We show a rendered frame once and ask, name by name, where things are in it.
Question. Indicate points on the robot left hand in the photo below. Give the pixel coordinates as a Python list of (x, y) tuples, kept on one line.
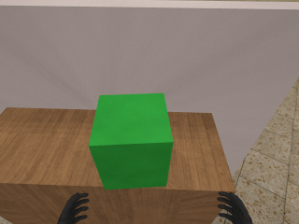
[(69, 212)]

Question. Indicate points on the carton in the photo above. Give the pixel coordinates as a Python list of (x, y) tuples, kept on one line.
[(131, 140)]

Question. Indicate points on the robot right hand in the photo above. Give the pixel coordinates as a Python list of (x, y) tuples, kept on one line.
[(238, 211)]

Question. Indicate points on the pedestal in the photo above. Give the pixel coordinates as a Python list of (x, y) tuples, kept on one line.
[(45, 159)]

